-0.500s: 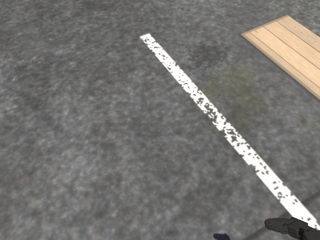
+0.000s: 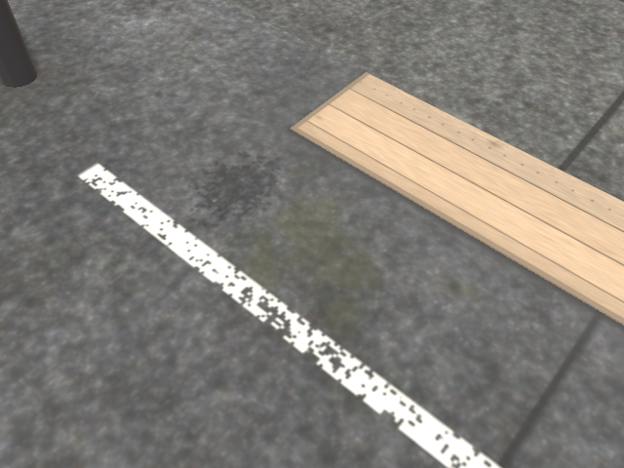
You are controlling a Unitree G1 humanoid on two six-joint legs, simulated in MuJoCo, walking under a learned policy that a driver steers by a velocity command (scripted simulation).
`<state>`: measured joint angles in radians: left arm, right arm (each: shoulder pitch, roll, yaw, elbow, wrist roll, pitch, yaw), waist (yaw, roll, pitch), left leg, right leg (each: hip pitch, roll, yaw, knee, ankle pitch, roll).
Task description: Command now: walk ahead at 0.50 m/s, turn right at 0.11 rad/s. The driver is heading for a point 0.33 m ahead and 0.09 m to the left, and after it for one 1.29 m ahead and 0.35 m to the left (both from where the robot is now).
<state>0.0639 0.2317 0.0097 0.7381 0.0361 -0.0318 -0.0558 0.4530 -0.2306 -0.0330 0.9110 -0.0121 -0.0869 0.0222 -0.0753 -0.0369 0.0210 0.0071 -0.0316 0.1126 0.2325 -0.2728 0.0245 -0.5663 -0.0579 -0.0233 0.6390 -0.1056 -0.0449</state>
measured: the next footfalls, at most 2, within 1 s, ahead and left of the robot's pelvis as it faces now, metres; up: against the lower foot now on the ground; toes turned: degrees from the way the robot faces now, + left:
right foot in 0.08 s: +0.19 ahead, -0.11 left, +0.00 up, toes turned -3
left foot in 0.52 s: +0.31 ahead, +0.07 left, +0.00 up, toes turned +15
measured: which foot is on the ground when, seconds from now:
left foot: down 0.00-0.10, up 0.12-0.50, down 0.52-0.88, up 0.90-1.00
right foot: up 0.00-0.06, down 0.08-0.54, up 0.56-0.86, down 0.88-1.00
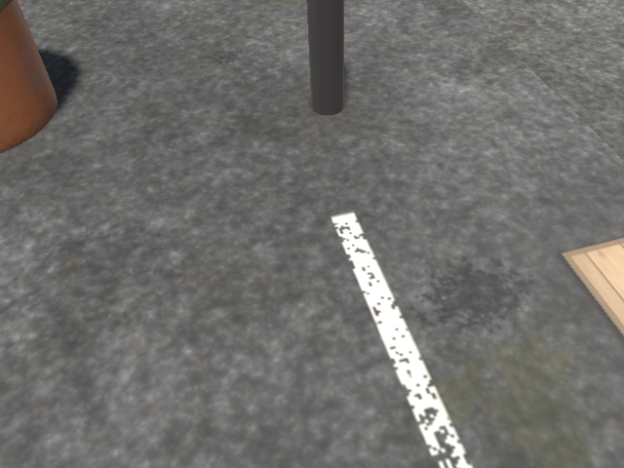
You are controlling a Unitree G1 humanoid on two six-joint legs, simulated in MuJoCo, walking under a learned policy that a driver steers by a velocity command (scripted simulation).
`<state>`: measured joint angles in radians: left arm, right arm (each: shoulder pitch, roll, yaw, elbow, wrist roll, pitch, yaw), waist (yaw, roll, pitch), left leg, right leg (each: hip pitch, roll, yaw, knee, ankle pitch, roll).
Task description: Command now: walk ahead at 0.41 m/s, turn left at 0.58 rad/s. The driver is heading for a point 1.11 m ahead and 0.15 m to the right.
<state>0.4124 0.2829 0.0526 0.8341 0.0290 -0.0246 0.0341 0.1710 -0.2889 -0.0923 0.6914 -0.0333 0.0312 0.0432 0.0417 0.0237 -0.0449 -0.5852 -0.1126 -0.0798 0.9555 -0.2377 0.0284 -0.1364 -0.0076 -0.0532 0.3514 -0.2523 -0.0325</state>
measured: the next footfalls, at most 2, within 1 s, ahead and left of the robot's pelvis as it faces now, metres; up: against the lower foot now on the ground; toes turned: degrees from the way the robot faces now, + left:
left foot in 0.30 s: +0.23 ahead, +0.17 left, +0.00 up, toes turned +10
right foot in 0.82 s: +0.56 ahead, +0.01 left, +0.00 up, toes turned -7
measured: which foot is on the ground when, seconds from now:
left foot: up 0.00-0.28, down 0.30-0.84, up 0.86-1.00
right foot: down 0.00-0.32, up 0.34-0.80, down 0.82-1.00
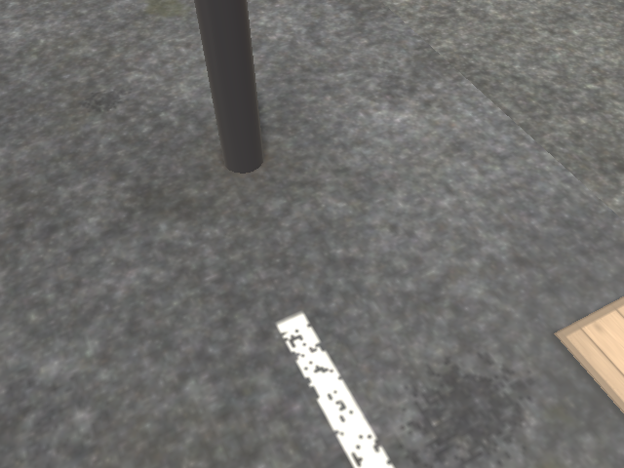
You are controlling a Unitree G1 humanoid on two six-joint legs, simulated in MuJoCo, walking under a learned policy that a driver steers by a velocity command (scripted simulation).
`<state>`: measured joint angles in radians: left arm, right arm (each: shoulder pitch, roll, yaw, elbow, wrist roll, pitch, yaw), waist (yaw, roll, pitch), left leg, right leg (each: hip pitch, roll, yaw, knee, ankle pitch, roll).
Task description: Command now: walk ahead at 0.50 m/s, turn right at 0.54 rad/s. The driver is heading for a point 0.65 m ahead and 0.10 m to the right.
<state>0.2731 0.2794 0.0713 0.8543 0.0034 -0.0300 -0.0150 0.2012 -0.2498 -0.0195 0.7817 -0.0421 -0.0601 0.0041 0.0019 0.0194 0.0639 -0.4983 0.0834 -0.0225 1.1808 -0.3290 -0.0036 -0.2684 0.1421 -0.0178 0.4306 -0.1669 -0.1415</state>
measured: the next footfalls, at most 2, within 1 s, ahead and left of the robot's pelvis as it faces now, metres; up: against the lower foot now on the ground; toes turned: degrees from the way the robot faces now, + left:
left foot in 0.34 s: +0.38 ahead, +0.13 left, +0.00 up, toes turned -14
right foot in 0.86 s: +0.56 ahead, -0.17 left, +0.00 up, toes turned -35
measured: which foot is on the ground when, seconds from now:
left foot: up 0.00-0.32, down 0.34-0.88, up 0.90-1.00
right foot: down 0.00-0.34, up 0.36-0.84, down 0.86-1.00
